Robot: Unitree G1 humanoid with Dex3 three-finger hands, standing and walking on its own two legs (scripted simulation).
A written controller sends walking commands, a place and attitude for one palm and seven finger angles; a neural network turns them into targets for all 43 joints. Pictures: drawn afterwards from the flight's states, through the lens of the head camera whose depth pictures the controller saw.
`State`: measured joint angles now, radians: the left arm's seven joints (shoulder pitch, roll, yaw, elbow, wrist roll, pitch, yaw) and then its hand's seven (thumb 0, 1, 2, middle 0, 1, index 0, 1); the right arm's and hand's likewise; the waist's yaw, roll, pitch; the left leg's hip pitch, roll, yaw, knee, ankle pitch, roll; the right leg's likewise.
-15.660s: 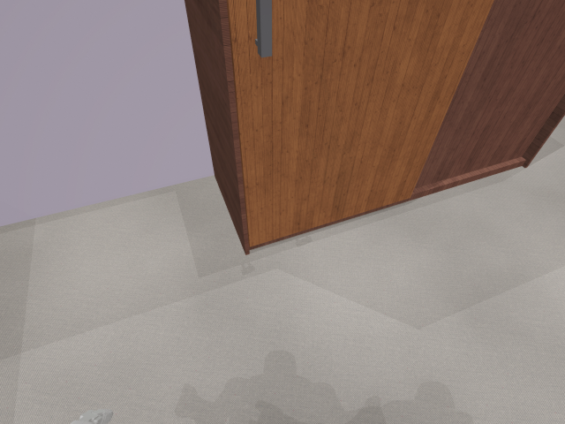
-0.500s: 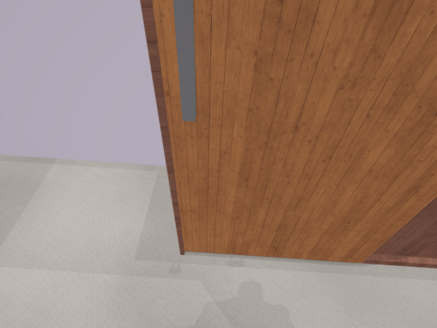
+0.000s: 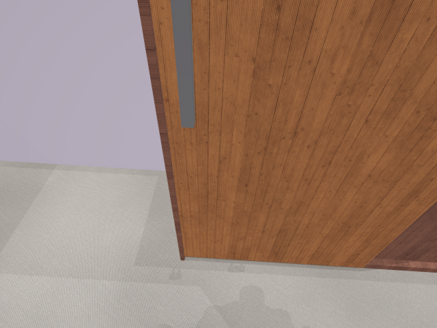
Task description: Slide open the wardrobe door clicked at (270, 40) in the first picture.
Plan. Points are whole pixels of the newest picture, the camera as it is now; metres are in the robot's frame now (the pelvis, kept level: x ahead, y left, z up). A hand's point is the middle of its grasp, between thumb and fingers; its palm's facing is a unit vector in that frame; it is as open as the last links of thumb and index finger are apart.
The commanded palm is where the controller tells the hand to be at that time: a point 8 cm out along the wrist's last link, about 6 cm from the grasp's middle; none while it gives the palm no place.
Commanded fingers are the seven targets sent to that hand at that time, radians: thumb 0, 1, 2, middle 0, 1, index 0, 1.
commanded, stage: look again from close up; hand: left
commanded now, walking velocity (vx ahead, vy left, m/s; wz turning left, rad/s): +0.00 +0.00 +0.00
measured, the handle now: (186, 51) +0.53 +0.10 +0.26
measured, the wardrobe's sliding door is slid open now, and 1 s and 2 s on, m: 0.00 0.00 0.00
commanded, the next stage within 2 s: none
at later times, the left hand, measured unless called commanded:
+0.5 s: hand out of the picture +0.07 +0.22 -0.16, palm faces -0.06 -0.95 -0.31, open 7.4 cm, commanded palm none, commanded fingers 0.00 0.90 0.90 -0.20 -0.30 -0.20 -0.30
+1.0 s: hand out of the picture +0.09 +0.21 -0.16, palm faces -0.05 -0.95 -0.31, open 7.4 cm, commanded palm none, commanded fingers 0.00 0.90 0.90 -0.20 -0.30 -0.20 -0.30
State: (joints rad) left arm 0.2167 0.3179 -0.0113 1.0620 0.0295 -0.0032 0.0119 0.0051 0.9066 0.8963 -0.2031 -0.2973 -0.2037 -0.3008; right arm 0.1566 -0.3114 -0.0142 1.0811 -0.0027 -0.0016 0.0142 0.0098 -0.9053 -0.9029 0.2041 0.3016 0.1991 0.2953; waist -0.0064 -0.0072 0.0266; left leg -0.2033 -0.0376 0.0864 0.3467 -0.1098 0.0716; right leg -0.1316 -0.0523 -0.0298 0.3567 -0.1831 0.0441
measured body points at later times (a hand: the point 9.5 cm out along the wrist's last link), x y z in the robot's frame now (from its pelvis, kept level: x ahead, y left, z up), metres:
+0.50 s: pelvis +0.02 -0.01 +0.00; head +0.02 +0.00 +0.45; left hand +0.07 +0.27 -0.14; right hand +0.08 -0.30 -0.13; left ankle +0.06 +0.07 -0.74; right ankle +0.01 -0.15 -0.74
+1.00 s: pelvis +0.03 -0.02 +0.00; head +0.04 -0.01 +0.45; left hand +0.09 +0.26 -0.14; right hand +0.09 -0.30 -0.13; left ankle +0.06 +0.07 -0.74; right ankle +0.01 -0.15 -0.74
